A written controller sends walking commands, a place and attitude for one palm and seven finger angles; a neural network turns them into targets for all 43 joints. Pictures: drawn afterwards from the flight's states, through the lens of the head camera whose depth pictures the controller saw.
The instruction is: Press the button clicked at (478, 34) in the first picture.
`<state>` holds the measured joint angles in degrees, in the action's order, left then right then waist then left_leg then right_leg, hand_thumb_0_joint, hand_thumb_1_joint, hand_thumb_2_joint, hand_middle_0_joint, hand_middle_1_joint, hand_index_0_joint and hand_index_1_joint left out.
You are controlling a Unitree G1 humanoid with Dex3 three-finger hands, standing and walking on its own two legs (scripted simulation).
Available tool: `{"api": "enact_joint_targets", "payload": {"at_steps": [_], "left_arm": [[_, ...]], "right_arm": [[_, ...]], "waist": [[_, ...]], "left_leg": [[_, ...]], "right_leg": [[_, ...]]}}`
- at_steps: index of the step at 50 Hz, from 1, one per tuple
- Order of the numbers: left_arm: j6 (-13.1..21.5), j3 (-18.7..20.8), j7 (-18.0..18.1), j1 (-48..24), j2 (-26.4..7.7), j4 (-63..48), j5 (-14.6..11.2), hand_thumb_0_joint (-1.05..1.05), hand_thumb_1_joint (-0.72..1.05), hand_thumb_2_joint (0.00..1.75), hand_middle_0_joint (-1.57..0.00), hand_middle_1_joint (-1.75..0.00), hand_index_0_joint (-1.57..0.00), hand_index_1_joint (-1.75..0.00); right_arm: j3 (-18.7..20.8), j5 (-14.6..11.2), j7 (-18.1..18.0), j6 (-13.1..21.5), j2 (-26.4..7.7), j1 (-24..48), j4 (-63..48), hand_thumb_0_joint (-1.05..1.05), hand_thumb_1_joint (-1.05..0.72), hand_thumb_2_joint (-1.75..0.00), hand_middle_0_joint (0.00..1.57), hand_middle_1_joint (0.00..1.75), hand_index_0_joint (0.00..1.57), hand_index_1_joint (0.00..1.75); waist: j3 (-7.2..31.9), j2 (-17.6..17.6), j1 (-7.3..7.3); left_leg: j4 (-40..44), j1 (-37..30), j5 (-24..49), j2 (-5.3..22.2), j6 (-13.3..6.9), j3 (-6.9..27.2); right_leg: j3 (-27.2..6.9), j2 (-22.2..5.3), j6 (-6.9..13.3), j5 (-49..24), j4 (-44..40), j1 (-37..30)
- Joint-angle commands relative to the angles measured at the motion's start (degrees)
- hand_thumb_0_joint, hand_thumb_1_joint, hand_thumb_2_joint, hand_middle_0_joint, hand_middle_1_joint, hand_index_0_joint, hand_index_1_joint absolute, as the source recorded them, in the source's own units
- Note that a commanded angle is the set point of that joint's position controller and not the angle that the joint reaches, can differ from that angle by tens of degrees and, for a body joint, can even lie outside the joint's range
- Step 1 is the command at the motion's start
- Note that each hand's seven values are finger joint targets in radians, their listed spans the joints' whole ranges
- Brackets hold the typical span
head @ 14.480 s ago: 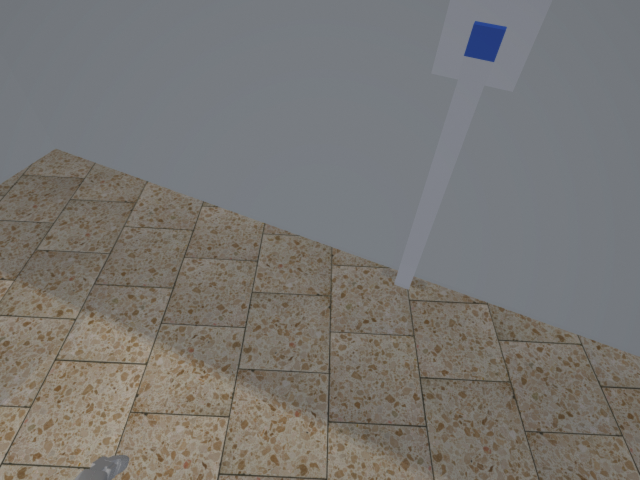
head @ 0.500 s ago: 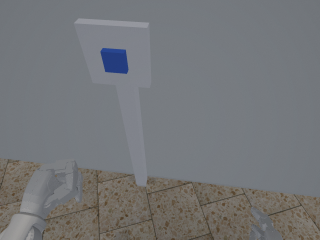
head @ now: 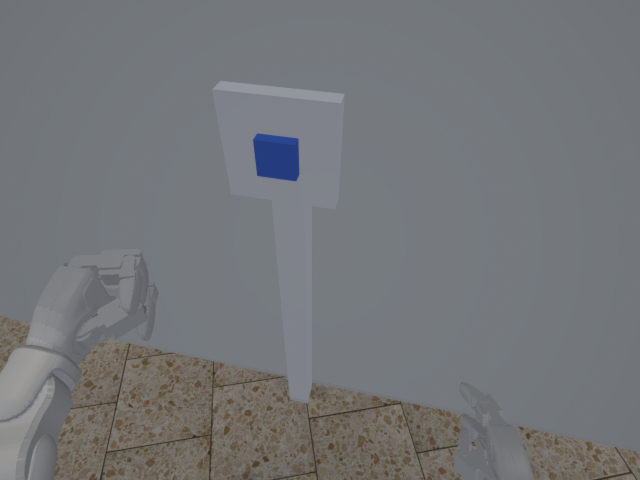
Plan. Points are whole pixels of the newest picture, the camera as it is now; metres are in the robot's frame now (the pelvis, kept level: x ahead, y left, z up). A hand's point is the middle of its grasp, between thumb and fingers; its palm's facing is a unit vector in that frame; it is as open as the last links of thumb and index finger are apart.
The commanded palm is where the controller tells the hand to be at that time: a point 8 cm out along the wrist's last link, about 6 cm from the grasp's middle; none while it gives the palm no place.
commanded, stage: raise the hand and make a fist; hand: left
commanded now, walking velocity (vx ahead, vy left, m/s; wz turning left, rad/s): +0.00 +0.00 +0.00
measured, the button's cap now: (277, 156) +0.51 +0.13 +0.17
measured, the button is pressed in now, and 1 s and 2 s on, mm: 0 0 0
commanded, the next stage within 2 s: aim a knuckle at the button in 0.46 s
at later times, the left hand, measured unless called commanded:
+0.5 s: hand (171, 317) +0.22 +0.18 +0.16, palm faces -0.02 -0.99 -0.11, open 3.1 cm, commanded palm +0.19 +0.23 +0.17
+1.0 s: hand (216, 266) +0.29 +0.16 +0.16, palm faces -0.07 -1.00 -0.05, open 3.1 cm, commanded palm +0.27 +0.21 +0.16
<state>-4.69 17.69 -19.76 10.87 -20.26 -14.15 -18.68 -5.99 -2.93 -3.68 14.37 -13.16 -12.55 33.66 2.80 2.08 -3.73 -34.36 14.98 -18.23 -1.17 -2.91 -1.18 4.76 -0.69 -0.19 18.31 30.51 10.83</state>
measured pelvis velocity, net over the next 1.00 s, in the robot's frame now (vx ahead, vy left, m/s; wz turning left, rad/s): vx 0.00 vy -0.04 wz -0.02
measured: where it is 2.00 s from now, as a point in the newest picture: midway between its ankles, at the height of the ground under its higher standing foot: outside the picture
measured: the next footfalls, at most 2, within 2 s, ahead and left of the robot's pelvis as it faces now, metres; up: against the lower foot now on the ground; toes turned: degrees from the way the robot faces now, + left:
none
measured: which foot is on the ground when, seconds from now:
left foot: down 0.00-1.00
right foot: down 0.00-1.00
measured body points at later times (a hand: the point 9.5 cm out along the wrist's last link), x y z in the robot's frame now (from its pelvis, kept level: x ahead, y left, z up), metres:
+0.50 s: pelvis -0.01 -0.03 +0.00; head -0.05 -0.05 +0.45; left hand +0.22 +0.24 +0.17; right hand +0.18 -0.25 -0.06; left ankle +0.00 +0.08 -0.73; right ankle -0.02 -0.12 -0.73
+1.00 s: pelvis +0.00 -0.04 +0.00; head -0.02 -0.06 +0.45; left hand +0.29 +0.22 +0.16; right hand +0.18 -0.28 -0.07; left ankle +0.00 +0.08 -0.73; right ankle -0.02 -0.12 -0.73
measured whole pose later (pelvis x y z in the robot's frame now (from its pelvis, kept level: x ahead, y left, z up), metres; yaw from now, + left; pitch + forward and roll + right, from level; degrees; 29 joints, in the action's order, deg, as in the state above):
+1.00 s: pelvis +0.00 -0.04 +0.00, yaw -1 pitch -1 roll +0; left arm -4.1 16.5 -19.9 -4.0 -18.7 3.9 -17.5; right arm -3.6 -4.1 -5.4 14.3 -15.6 -12.8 37.0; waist 2.1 2.8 -1.2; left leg -31.3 13.5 -16.7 0.6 -0.2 -1.3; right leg 4.4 1.2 2.5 18.4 30.6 11.3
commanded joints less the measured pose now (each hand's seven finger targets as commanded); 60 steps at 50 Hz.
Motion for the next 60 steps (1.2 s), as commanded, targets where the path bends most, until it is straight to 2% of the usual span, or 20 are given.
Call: {"api": "enact_joint_targets", "payload": {"at_steps": [1,7,13,15,21,26,28,31,34,36,38,40,43,45,47,51,55,56,58,60], "left_arm": [[0.0,3.2,-1.2,-13.3,-8.2,-8.8,-1.5,0.00,0.90,0.90,-1.30,-1.50,-1.30,-1.50],[-5.4,5.4,-1.8,-11.2,-9.6,-7.3,-1.7,0.00,0.90,0.90,-1.30,-1.50,-1.30,-1.50],[-0.8,7.4,0.7,-13.4,-10.8,-15.0,-2.1,0.00,0.90,0.90,-1.30,-1.50,-1.30,-1.50],[0.7,6.5,1.3,-13.2,-10.0,-14.2,-1.6,0.00,0.90,0.90,-1.30,-1.50,-1.30,-1.50],[-0.5,4.1,1.0,-12.9,-9.1,-8.2,-0.6,0.00,0.90,0.90,-1.30,-1.50,-1.30,-1.50],[-0.1,6.5,0.2,-13.0,-11.3,-9.6,-1.5,0.00,0.90,0.90,-1.30,-1.50,-1.30,-1.50],[1.0,7.1,0.1,-13.1,-11.2,-10.5,-2.0,0.00,0.90,0.90,-1.30,-1.50,-1.30,-1.50],[2.1,6.7,0.5,-18.9,-11.5,-5.2,-2.2,0.00,0.90,0.90,-1.30,-1.50,-1.30,-1.50],[2.3,4.8,0.4,-22.6,-10.7,-0.5,-1.3,0.00,0.90,0.90,-1.30,-1.50,-1.30,-1.50],[2.1,4.0,0.2,-24.2,-10.7,1.5,-0.9,0.00,0.90,0.90,-1.30,-1.50,-1.30,-1.50],[1.9,4.8,-0.2,-26.0,-12.1,2.9,-0.3,0.00,0.90,0.90,-1.30,-1.50,-1.30,-1.50],[2.5,5.9,-0.6,-27.6,-13.2,3.7,-0.2,0.00,0.90,0.90,-1.30,-1.50,-1.30,-1.50],[3.8,4.7,-0.6,-29.1,-11.5,2.4,-0.5,0.00,0.90,0.90,-1.30,-1.50,-1.30,-1.50],[4.4,3.6,-0.3,-30.7,-10.1,3.8,-0.5,0.00,0.90,0.90,-1.30,-1.50,-1.30,-1.50],[4.3,5.0,0.4,-29.6,-11.3,7.0,-0.3,0.00,0.90,0.90,-1.30,-1.50,-1.30,-1.50],[2.9,3.3,1.8,-31.3,-10.2,10.4,1.1,0.00,0.90,0.90,-1.30,-1.50,-1.30,-1.50],[3.3,0.9,3.4,-36.4,-8.4,7.6,2.4,0.00,0.90,0.90,-1.30,-1.50,-1.30,-1.50],[3.7,-0.2,3.8,-37.3,-7.8,6.6,2.6,0.00,0.90,0.90,-1.30,-1.50,-1.30,-1.50],[4.9,-3.0,4.5,-41.7,-5.4,5.4,3.1,0.00,0.90,0.90,-1.30,-1.50,-1.30,-1.50],[5.7,-1.6,5.6,-41.9,-6.4,6.8,3.3,0.00,0.90,0.90,-1.30,-1.50,-1.30,-1.50]], "right_arm": [[3.8,-0.9,-1.2,3.3,-7.9,7.3,-8.3,0.00,-0.90,-0.90,0.20,0.30,0.20,0.30],[3.7,-1.4,-1.2,1.5,-7.9,9.2,-9.3,0.00,-0.90,-0.90,0.20,0.30,0.20,0.30],[3.9,-0.7,-1.1,2.4,-7.2,9.3,-9.8,0.00,-0.90,-0.90,0.20,0.30,0.20,0.30],[3.9,-0.7,-1.2,2.9,-7.1,8.7,-9.2,0.00,-0.90,-0.90,0.20,0.30,0.20,0.30],[4.2,-1.1,-1.8,3.2,-7.8,8.4,-7.8,0.00,-0.90,-0.90,0.20,0.30,0.20,0.30],[4.3,-1.0,-2.1,3.8,-7.6,9.4,-8.3,0.00,-0.90,-0.90,0.20,0.30,0.20,0.30],[4.1,-1.0,-2.0,4.2,-7.4,9.6,-8.3,0.00,-0.90,-0.90,0.20,0.30,0.20,0.30],[4.2,-1.1,-2.4,4.5,-7.6,8.8,-6.3,0.00,-0.90,-0.90,0.20,0.30,0.20,0.30],[4.3,-1.3,-2.7,4.6,-7.8,8.6,-5.6,0.00,-0.90,-0.90,0.20,0.30,0.20,0.30],[4.5,-1.4,-2.8,4.5,-7.9,8.5,-5.7,0.00,-0.90,-0.90,0.20,0.30,0.20,0.30],[4.5,-1.4,-2.8,4.1,-8.1,8.7,-6.0,0.00,-0.90,-0.90,0.20,0.30,0.20,0.30],[4.6,-1.4,-2.7,3.9,-8.0,8.8,-6.3,0.00,-0.90,-0.90,0.20,0.30,0.20,0.30],[4.6,-1.4,-2.5,4.0,-7.5,8.6,-7.1,0.00,-0.90,-0.90,0.20,0.30,0.20,0.30],[4.5,-1.3,-2.4,4.2,-7.4,8.2,-6.9,0.00,-0.90,-0.90,0.20,0.30,0.20,0.30],[4.9,-1.2,-2.3,3.8,-7.9,7.2,-6.4,0.00,-0.90,-0.90,0.20,0.30,0.20,0.30],[5.1,-1.3,-2.1,2.6,-8.1,6.8,-6.3,0.00,-0.90,-0.90,0.20,0.30,0.20,0.30],[5.3,-1.1,-1.8,1.9,-7.6,6.6,-7.0,0.00,-0.90,-0.90,0.20,0.30,0.20,0.30],[5.1,-1.0,-1.7,1.8,-7.7,6.4,-7.0,0.00,-0.90,-0.90,0.20,0.30,0.20,0.30],[5.2,-0.9,-1.6,1.7,-7.3,6.0,-6.8,0.00,-0.90,-0.90,0.20,0.30,0.20,0.30],[5.3,-0.6,-1.5,1.6,-7.5,5.4,-6.0,0.00,-0.90,-0.90,0.20,0.30,0.20,0.30]], "waist": [[4.9,1.9,1.17],[3.7,-0.7,0.48],[7.8,2.4,0.41],[6.0,4.0,0.76],[0.0,1.2,1.34],[4.3,-1.9,0.79],[5.8,-0.5,0.63],[2.5,-1.3,1.84],[0.7,0.4,2.56],[1.7,-2.4,2.62],[4.3,-2.5,2.27],[6.6,-1.5,1.93],[10.5,0.4,1.65],[10.2,1.7,1.79],[8.9,-2.5,1.64],[6.7,-2.8,1.82],[10.6,1.3,2.37],[11.4,-0.6,2.43],[12.9,1.4,3.44],[13.9,0.8,3.24]], "left_leg": [[7.9,-6.9,15.8,2.4,2.5,5.6],[9.3,-5.7,12.0,1.7,1.7,4.7],[8.6,-8.7,13.1,1.4,1.5,3.8],[8.7,-8.4,12.0,1.5,1.6,3.7],[9.1,-5.6,6.8,1.3,1.0,3.0],[7.6,-6.5,9.1,0.9,0.6,2.5],[7.2,-7.0,10.1,0.7,0.6,2.3],[6.4,-5.8,8.5,0.8,0.7,2.2],[6.3,-5.2,7.1,0.7,0.7,2.1],[5.5,-4.3,7.7,0.8,0.6,2.1],[5.2,-4.1,8.7,0.7,0.6,2.1],[5.0,-4.6,10.9,0.6,0.6,1.9],[4.7,-6.5,13.8,0.4,0.6,1.5],[5.0,-7.5,14.5,0.3,0.6,1.5],[5.2,-5.9,15.0,0.6,0.6,1.6],[5.5,-5.2,14.9,0.7,0.5,1.2],[5.7,-8.6,18.0,0.7,0.7,1.4],[5.6,-8.6,19.0,0.9,0.6,1.6],[5.6,-10.7,20.0,1.1,0.9,1.9],[5.6,-11.4,21.4,1.3,1.1,2.2]], "right_leg": [[0.5,2.1,1.9,-13.3,-3.9,2.1],[0.1,1.5,1.7,-10.7,-5.6,1.6],[-0.5,1.7,1.6,-11.3,-5.6,0.8],[-0.6,1.6,1.6,-10.2,-5.9,1.6],[-1.9,1.3,1.1,-5.5,-8.6,3.2],[-3.4,0.7,0.5,-7.5,-8.6,0.8],[-3.4,0.4,0.4,-9.1,-8.0,0.2],[-4.7,0.4,0.0,-7.2,-9.1,2.5],[-5.5,-0.2,-0.1,-5.2,-9.4,4.1],[-6.7,-0.6,-0.5,-6.1,-9.3,3.2],[-7.3,-1.3,-0.8,-8.1,-8.6,1.6],[-6.9,-1.4,-0.8,-12.5,-7.2,0.1],[-5.9,-1.1,-0.8,-18.5,-5.4,-1.4],[-4.5,-0.6,-0.2,-19.3,-4.8,-0.2],[-4.3,-0.4,-0.3,-20.4,-4.7,-0.4],[-4.0,-0.1,0.0,-19.3,-4.8,1.4],[-2.9,0.2,0.8,-21.1,-3.5,1.3],[-2.8,0.4,0.8,-21.8,-3.3,0.7],[-2.4,0.5,1.1,-21.8,-2.9,1.6],[-2.2,0.6,1.2,-22.4,-2.6,1.4]]}}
